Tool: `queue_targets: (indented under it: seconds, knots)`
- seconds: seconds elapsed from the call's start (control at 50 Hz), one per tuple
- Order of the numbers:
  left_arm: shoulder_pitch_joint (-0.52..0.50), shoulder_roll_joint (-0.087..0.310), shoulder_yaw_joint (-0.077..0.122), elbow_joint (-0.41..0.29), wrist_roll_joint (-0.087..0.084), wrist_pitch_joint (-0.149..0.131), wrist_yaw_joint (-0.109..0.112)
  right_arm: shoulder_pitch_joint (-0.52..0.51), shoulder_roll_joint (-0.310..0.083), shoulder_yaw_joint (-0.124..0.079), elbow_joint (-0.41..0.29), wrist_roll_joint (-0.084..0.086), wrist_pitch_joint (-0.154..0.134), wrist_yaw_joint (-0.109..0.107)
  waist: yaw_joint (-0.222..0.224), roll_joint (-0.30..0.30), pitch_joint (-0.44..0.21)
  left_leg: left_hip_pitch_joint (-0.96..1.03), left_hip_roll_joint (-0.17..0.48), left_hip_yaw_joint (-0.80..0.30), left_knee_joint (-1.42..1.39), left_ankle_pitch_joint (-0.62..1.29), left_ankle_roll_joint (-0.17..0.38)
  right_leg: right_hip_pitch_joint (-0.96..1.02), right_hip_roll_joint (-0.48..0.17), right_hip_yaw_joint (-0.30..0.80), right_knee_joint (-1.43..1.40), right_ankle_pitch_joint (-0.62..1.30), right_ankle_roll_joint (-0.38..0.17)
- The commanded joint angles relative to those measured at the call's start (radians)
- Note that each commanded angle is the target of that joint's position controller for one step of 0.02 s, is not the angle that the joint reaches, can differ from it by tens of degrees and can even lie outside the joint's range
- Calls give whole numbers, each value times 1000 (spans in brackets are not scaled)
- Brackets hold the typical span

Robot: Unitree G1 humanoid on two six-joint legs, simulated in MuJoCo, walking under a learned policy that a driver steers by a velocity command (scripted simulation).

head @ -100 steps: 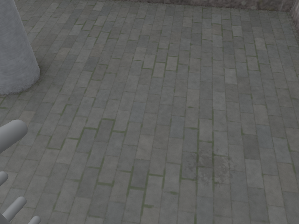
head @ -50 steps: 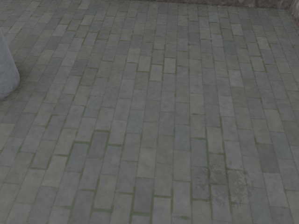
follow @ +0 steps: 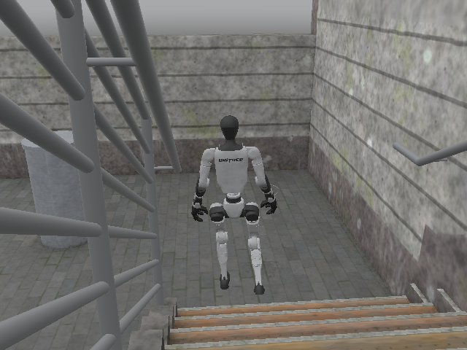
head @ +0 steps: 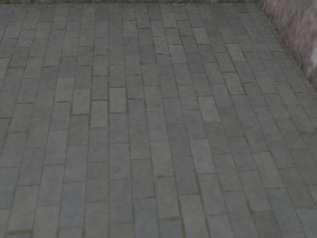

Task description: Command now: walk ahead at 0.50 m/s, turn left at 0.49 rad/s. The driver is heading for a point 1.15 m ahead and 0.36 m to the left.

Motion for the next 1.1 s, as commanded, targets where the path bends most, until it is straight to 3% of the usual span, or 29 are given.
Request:
queue_targets:
  seconds: [0.02,0.06,0.14,0.18,0.24,0.34,0.38,0.4,0.42,0.44,0.46,0.48,0.5,0.52,0.54,0.58,0.7,0.76,0.84,0.9,0.92,0.94,0.96,0.98,1.0,1.02,1.04,1.06,1.1]
  knots:
    - [-121,93,21,-129,29,-38,25,93,-144,-23,-38,-8,-16,-11,-17,79,-44,443,285,-636,-498,-38,187,-514,-24,74,39,155,-65]
    - [-68,112,44,-124,35,-6,26,23,-103,-13,-63,0,-16,-26,46,86,-87,307,219,-481,-522,71,147,-328,-62,84,-135,223,-57]
    - [-222,37,34,-177,42,-3,30,139,-120,-26,-26,20,-18,-64,8,41,-62,299,159,-319,-538,335,130,-270,-6,36,-482,417,-12]
    - [-266,20,26,-187,37,-16,20,179,-126,-32,-20,16,-13,-68,-19,66,-63,344,145,-306,-537,291,97,-261,25,36,-621,550,-5]
    - [-349,31,25,-214,21,-12,10,239,-84,-21,6,19,-18,-67,-58,104,-24,381,138,-323,-539,248,65,-238,45,36,-744,636,-9]
    - [-434,42,8,-291,16,-48,-25,293,-90,-29,17,11,-7,-60,-79,84,-4,512,175,-441,-442,271,100,-252,71,49,-817,489,-32]
    - [-389,81,18,-284,16,-73,-25,261,-116,-38,-2,12,2,-66,-45,139,1,535,171,-481,-387,361,104,-173,81,37,-895,408,-34]
    - [-297,102,27,-261,18,-82,-23,229,-113,-38,-18,10,3,-66,4,150,-42,501,144,-471,-327,474,90,-17,88,26,-924,433,-56]
    - [-125,144,47,-220,29,-82,-17,168,-105,-33,-50,9,-1,-57,82,139,-140,385,103,-422,-188,577,62,253,22,63,-877,471,-107]
    - [84,209,69,-195,36,-69,-4,119,-67,-19,-81,1,-11,-48,173,36,-275,209,27,-336,66,435,18,556,-129,213,-844,472,-173]
    - [155,233,74,-176,41,-55,-10,282,10,8,-86,27,-18,-42,103,-313,-418,-130,-95,-264,359,-249,-45,870,-370,639,-913,366,-352]
    - [123,131,52,-190,27,-45,-7,290,-101,-10,-60,42,-16,-48,101,-213,-341,-238,-3,-270,497,-289,-38,810,-392,706,-951,187,-319]
    - [40,70,37,-214,19,-35,-4,205,-145,-24,-74,28,-12,-55,108,-115,-194,-256,40,-236,519,-187,-46,660,-334,546,-982,202,-254]
    - [-15,60,30,-218,22,-28,-5,150,-129,-25,-85,19,-7,-60,82,-19,-98,-227,77,-194,504,-105,-55,503,-290,423,-1015,299,-223]
    - [-27,51,26,-203,23,-28,-12,114,-121,-28,-106,2,-8,-60,67,-1,-46,-212,106,-174,466,-61,-55,405,-254,340,-1044,378,-211]
    - [-24,46,23,-185,41,-33,-20,126,-85,-30,-124,16,2,-49,32,-52,-32,-163,144,-150,428,-36,-49,313,-208,219,-1084,460,-193]
    - [9,116,45,-151,34,-31,-13,18,-56,-12,-190,15,12,-30,31,-47,-12,-215,173,-106,187,177,-72,285,-190,-3,-1130,678,-187]
    - [40,141,47,-146,28,-25,-8,-86,-47,3,-218,11,5,-9,69,-43,10,-139,149,-45,-7,332,-61,279,-161,-102,-1128,663,-154]
    - [112,182,54,-127,12,-7,-5,-191,-67,6,-273,13,12,14,96,-53,40,-137,114,6,-130,268,-35,411,-213,-141,-1082,720,-130]
    - [110,228,67,-131,2,13,5,-127,-123,-20,-284,7,22,21,30,-109,-16,24,25,83,-168,104,22,471,-228,-195,-896,1132,-98]
    - [97,236,67,-134,0,22,11,2,-158,-41,-254,8,25,21,-47,-105,-73,191,-16,101,-226,123,54,443,-210,-220,-731,1214,-81]
    - [96,219,59,-144,6,23,18,185,-225,-75,-204,6,30,7,-131,-67,-157,487,-12,41,-255,181,99,270,-176,-236,-483,1094,-45]
    - [170,102,19,-197,50,7,7,257,-349,-100,-192,5,28,-7,-76,187,-260,902,257,-411,-242,219,243,-181,-46,-220,-95,312,12]
    - [139,102,1,-231,35,-40,-13,293,-335,-82,-221,3,20,-7,-79,235,-435,1046,391,-850,-430,86,369,-392,82,3,110,-123,19]
    - [28,164,20,-253,-6,-65,-29,281,-264,-62,-216,-10,18,-6,-114,143,-349,1000,349,-721,-460,87,299,-496,23,71,135,-42,-2]
    - [5,154,13,-253,-11,-71,-30,215,-215,-48,-219,-2,13,-8,-81,88,-235,849,314,-570,-459,156,255,-494,-25,55,59,45,-17]
    - [10,150,14,-236,9,-65,-21,130,-177,-35,-234,2,11,-9,-30,12,-155,669,280,-457,-469,261,223,-421,-70,43,-28,103,-11]
    - [22,161,23,-229,24,-51,-15,75,-143,-22,-247,-5,8,-11,9,21,-114,531,251,-383,-493,349,207,-335,-99,41,-96,131,-2]
    - [51,138,23,-229,30,-22,-16,50,-135,-17,-248,-14,0,-12,47,49,-92,396,226,-333,-540,401,207,-251,-107,27,-156,160,14]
